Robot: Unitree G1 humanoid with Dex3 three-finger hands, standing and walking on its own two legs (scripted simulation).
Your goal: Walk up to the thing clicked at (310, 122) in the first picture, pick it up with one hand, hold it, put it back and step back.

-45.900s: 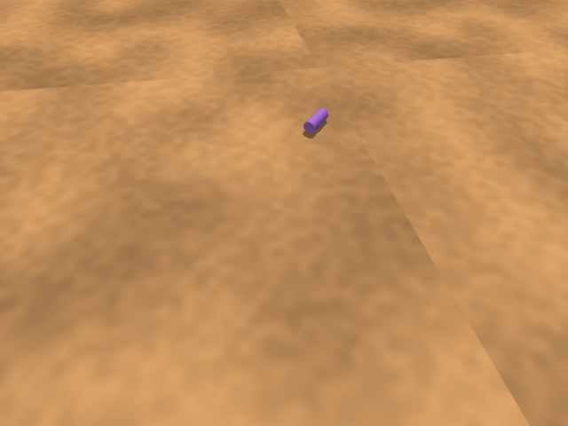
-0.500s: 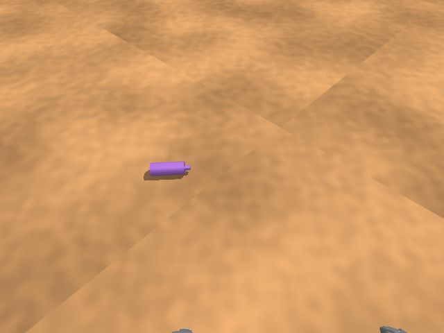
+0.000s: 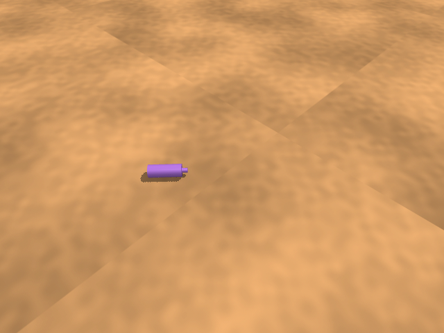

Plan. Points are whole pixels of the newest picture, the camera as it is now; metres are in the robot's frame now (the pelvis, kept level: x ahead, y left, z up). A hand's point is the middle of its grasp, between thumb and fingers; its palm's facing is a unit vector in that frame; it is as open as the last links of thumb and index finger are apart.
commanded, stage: step back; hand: left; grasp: from above
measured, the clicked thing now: (168, 170) +1.11 +0.28 -0.72
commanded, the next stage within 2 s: stand in 0.38 s
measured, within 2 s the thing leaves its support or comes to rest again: neither
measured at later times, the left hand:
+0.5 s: hand out of the picture +0.12 +0.28 -0.15, palm faces +0.05 -0.94 -0.33, open 7.4 cm
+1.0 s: hand out of the picture +0.11 +0.28 -0.14, palm faces +0.01 -0.94 -0.34, open 7.4 cm
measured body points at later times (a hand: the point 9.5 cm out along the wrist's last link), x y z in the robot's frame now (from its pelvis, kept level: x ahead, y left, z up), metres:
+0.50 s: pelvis +0.05 +0.02 +0.01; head +0.07 +0.04 +0.45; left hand +0.12 +0.33 -0.13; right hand +0.15 -0.28 -0.12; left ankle +0.07 +0.14 -0.73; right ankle +0.05 -0.11 -0.73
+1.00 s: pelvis +0.05 +0.02 +0.02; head +0.06 +0.02 +0.47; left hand +0.11 +0.33 -0.11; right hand +0.15 -0.27 -0.11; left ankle +0.07 +0.14 -0.73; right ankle +0.05 -0.11 -0.73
